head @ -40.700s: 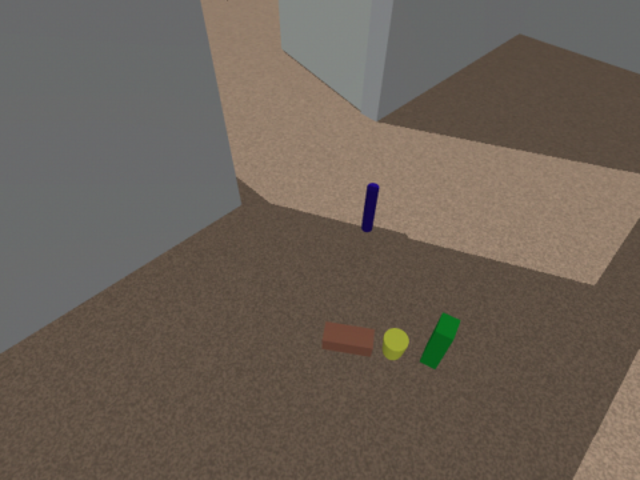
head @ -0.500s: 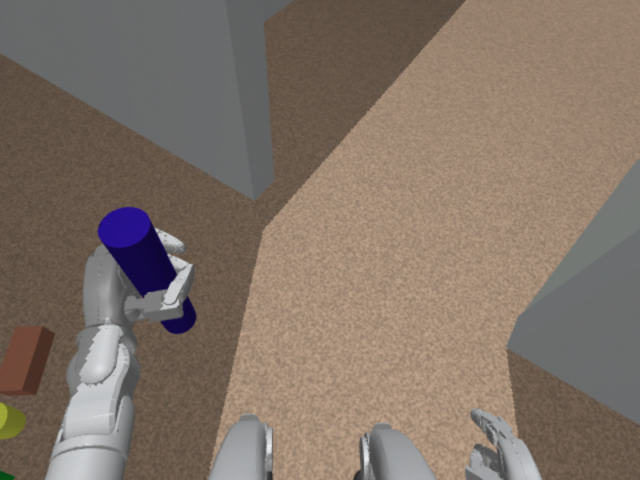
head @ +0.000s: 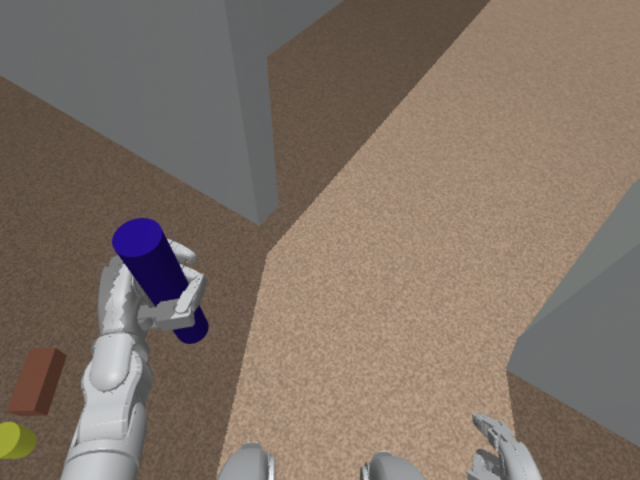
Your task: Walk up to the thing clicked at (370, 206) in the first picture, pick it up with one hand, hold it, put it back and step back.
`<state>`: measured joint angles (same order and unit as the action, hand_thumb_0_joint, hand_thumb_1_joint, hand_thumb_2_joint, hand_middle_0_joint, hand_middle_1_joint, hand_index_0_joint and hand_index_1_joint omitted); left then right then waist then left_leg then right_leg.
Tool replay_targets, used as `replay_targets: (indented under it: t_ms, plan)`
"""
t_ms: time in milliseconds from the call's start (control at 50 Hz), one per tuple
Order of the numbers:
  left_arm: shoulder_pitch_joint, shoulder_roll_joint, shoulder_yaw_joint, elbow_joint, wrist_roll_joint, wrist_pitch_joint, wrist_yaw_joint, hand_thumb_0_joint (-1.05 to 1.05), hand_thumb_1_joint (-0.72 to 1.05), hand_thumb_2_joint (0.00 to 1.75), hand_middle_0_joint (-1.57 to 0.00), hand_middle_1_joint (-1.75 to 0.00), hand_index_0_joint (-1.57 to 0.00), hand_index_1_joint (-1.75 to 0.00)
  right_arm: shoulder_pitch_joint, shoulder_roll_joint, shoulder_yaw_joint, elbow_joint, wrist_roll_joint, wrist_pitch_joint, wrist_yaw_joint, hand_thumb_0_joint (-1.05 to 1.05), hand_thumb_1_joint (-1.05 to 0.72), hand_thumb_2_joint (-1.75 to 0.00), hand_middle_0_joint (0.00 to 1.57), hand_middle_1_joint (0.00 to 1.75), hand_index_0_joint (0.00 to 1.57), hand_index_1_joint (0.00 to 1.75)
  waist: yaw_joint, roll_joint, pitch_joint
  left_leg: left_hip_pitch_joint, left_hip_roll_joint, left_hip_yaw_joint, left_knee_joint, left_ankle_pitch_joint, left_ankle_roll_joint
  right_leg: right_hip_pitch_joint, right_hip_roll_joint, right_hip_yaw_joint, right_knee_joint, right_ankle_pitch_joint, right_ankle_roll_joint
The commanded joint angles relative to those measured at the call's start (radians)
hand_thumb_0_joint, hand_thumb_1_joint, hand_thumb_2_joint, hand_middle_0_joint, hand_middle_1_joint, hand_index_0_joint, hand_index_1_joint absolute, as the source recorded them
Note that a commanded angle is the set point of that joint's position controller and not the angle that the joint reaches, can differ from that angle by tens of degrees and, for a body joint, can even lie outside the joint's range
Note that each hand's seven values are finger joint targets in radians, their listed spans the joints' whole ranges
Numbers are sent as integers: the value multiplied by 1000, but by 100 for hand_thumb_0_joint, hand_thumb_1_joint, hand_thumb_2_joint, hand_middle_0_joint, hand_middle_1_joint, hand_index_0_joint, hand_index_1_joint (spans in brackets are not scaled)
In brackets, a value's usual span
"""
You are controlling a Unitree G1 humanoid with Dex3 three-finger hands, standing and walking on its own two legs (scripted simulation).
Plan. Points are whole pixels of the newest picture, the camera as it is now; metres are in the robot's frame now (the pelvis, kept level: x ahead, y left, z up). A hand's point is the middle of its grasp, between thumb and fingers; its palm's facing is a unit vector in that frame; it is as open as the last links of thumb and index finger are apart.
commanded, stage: lift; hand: left
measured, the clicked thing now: (170, 292) +0.33 +0.19 +0.03
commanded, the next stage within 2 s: hold in 0.06 s
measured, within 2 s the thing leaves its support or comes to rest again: neither
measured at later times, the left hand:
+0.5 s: hand (180, 279) +0.33 +0.17 +0.06, palm faces +0.12 -0.99 +0.00, open 6.0 cm
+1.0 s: hand (183, 274) +0.33 +0.16 +0.07, palm faces +0.12 -0.99 +0.01, open 6.0 cm
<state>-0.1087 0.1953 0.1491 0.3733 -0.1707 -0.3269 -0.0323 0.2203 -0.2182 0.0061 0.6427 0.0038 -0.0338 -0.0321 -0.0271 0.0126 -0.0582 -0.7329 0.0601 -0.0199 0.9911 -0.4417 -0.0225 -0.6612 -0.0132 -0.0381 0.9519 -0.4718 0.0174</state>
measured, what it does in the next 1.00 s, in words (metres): stands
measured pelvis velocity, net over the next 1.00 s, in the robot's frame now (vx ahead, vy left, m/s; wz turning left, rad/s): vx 0.01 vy -0.01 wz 0.00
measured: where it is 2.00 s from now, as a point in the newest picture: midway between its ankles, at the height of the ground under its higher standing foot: outside the picture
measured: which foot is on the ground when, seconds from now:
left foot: down 0.00-1.00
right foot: down 0.00-1.00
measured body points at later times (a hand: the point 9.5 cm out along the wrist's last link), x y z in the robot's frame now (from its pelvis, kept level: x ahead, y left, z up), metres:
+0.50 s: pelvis +0.00 +0.00 +0.01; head +0.05 +0.00 +0.46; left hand +0.32 +0.22 +0.06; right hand +0.14 -0.25 -0.10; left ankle +0.03 +0.13 -0.68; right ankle +0.00 -0.13 -0.68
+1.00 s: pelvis +0.01 -0.01 +0.02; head +0.05 +0.00 +0.47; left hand +0.32 +0.22 +0.07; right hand +0.14 -0.25 -0.09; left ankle +0.03 +0.13 -0.68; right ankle +0.00 -0.13 -0.68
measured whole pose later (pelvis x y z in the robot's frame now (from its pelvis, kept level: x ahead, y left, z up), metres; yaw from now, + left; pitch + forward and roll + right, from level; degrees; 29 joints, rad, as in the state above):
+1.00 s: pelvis +0.01 -0.01 +0.02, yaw +0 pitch +6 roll -1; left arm -0.12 0.17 0.15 0.41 -0.17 -0.33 -0.04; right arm 0.21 -0.22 0.00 0.66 0.00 -0.02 -0.03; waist -0.02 0.01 -0.03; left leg -0.56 0.06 -0.01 0.84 -0.39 -0.03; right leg -0.50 -0.01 -0.03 0.82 -0.42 0.01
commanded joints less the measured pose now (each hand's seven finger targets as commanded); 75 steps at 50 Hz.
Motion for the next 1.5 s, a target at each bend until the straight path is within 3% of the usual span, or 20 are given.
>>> replay_targets:
  t_ms: [0,240,380,460,560,660,740,760,820,860,900,960,1000,1020,1100,1160,1220,1240,1380,1480]
  plan:
    - [-273,126,46,-238,-11,-99,-4,0,44,123,-126,-134,-128,-134,-4,-130,-53,-114,4,-39,-6,0,-90,-90,20,30,20,30,-12,9,-303,227,-39,17,-137,265,28,144,20,8,-154,349,-13]
    - [-283,125,61,-235,-14,-114,-9,0,50,117,-129,-133,-130,-133,-17,-132,-57,-111,0,-28,-2,0,-91,-90,20,30,20,30,-1,28,-302,282,-37,11,-191,257,21,170,26,-2,-179,316,-21]
    - [-309,111,32,-255,-12,-109,-14,0,51,116,-129,-133,-131,-132,-19,-134,-57,-110,1,-26,-2,0,-91,-90,20,30,20,30,-10,41,-277,312,-38,20,-205,288,21,176,23,4,-199,349,-19]
    - [-296,130,62,-247,-12,-111,-6,0,53,118,-129,-133,-130,-133,-20,-129,-56,-111,3,-24,-1,0,-91,-90,20,30,20,30,6,15,-287,307,-41,18,-220,257,22,208,22,2,-217,320,-18]
    - [-294,111,33,-252,-12,-104,-12,0,54,119,-129,-134,-131,-133,-26,-132,-56,-111,1,-28,-4,0,-91,-90,20,30,20,30,-3,28,-294,339,-40,23,-222,297,22,218,22,6,-221,361,-17]
    - [-306,104,38,-243,-17,-102,-8,0,54,119,-131,-135,-132,-134,-43,-130,-55,-117,3,-28,0,0,-90,-90,20,30,20,30,3,31,-244,329,-39,20,-253,230,17,204,25,-2,-237,286,-22]
    - [-299,108,31,-252,-14,-96,-12,0,56,120,-130,-135,-131,-134,-44,-128,-53,-117,4,-31,-5,0,-90,-90,20,30,20,30,3,15,-266,346,-42,24,-246,276,20,236,22,4,-246,339,-17]
    - [-292,124,50,-243,-13,-94,-10,0,54,119,-130,-134,-131,-133,-38,-131,-55,-113,4,-32,-5,0,-90,-90,20,30,20,30,6,11,-274,353,-41,25,-245,293,21,241,22,5,-245,354,-16]
    - [-297,90,23,-239,-16,-89,-10,0,55,120,-129,-134,-130,-134,-38,-130,-54,-109,3,-32,-6,0,-90,-90,20,30,20,30,-7,5,-258,355,-42,28,-248,288,23,229,21,7,-254,358,-14]
    - [-276,91,40,-186,-16,-84,-8,0,56,121,-130,-135,-131,-135,-39,-128,-54,-101,4,-30,-5,0,-90,-90,20,30,20,30,-3,-31,-211,326,-42,26,-249,274,26,226,20,3,-259,345,-11]
    - [-315,133,62,-239,-11,-98,-8,0,55,123,-131,-137,-132,-136,-35,-129,-57,-102,1,-33,-2,0,-90,-90,20,30,20,30,6,12,-278,352,-44,28,-246,302,28,249,16,9,-252,370,-12]
    - [-301,113,43,-235,-8,-100,-12,0,55,122,-132,-137,-133,-136,-36,-122,-52,-109,0,-29,-4,0,-90,-90,20,30,20,30,5,15,-275,358,-47,34,-244,314,27,259,16,13,-257,388,-11]
    - [-313,128,64,-239,-14,-105,-13,0,57,122,-132,-137,-133,-136,-47,-129,-54,-108,4,-29,-3,0,-90,-90,20,30,20,30,7,0,-249,345,-47,33,-256,286,27,256,14,12,-267,363,-11]
    - [-335,128,55,-257,-14,-108,-16,0,57,123,-132,-137,-133,-137,-33,-128,-55,-106,1,-28,-3,0,-91,-90,20,30,20,30,0,17,-290,373,-43,29,-254,307,27,265,16,11,-259,376,-12]
    - [-304,106,42,-190,-12,-99,-19,0,57,122,-131,-136,-132,-135,-38,-133,-58,-106,3,-31,-2,0,-90,-90,20,30,20,30,-3,12,-236,360,-38,25,-265,297,23,238,22,3,-257,354,-17]
    - [-292,101,39,-183,-17,-98,-24,0,57,122,-131,-136,-132,-135,-28,-131,-57,-101,3,-28,-2,0,-90,-90,20,30,20,30,-1,-6,-261,359,-41,27,-259,321,28,266,20,5,-263,384,-14]
    - [-313,88,15,-183,-12,-101,-30,0,54,122,-132,-137,-133,-137,-40,-134,-61,-105,5,-29,1,0,-90,-90,20,30,20,30,-2,9,-220,353,-42,28,-268,284,24,229,19,3,-269,344,-17]
    - [-319,115,50,-198,-16,-108,-26,0,54,120,-132,-136,-134,-136,-37,-132,-60,-103,2,-29,1,0,-91,-90,20,30,20,30,2,9,-250,361,-43,27,-266,277,26,239,17,7,-269,339,-15]
    - [-339,138,62,-245,-11,-122,-8,0,58,122,-132,-137,-133,-136,-52,-131,-55,-112,5,-29,-3,0,-90,-90,20,30,20,30,12,25,-257,365,-47,31,-282,248,22,259,17,6,-280,309,-19]
    - [-320,116,51,-183,-9,-112,-13,0,55,123,-133,-138,-134,-138,-42,-131,-58,-100,4,-34,-3,0,-90,-90,20,30,20,30,4,22,-215,347,-40,23,-292,226,21,232,21,-1,-273,285,-22]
